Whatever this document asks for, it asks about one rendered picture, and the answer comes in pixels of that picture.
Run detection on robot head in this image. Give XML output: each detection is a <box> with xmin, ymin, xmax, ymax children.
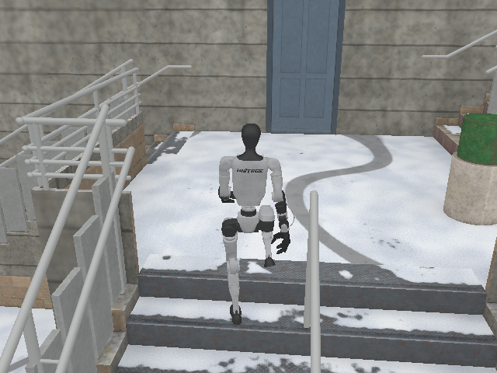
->
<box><xmin>237</xmin><ymin>124</ymin><xmax>263</xmax><ymax>161</ymax></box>

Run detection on robot right hand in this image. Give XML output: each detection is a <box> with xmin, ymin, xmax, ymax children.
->
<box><xmin>271</xmin><ymin>231</ymin><xmax>290</xmax><ymax>254</ymax></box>

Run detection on left robot upper arm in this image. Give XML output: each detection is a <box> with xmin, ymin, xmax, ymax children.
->
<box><xmin>219</xmin><ymin>156</ymin><xmax>234</xmax><ymax>197</ymax></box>

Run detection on robot left hand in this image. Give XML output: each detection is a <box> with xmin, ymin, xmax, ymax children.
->
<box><xmin>221</xmin><ymin>191</ymin><xmax>236</xmax><ymax>203</ymax></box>

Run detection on left robot thigh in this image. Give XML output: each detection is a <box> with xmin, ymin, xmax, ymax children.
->
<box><xmin>221</xmin><ymin>218</ymin><xmax>240</xmax><ymax>274</ymax></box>

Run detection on robot right forearm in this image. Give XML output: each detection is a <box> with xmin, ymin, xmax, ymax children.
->
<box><xmin>275</xmin><ymin>190</ymin><xmax>290</xmax><ymax>232</ymax></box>

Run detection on robot left forearm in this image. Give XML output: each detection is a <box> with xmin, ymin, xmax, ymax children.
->
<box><xmin>218</xmin><ymin>187</ymin><xmax>229</xmax><ymax>200</ymax></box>

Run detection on right robot upper arm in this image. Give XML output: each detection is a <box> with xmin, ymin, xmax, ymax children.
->
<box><xmin>266</xmin><ymin>157</ymin><xmax>283</xmax><ymax>202</ymax></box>

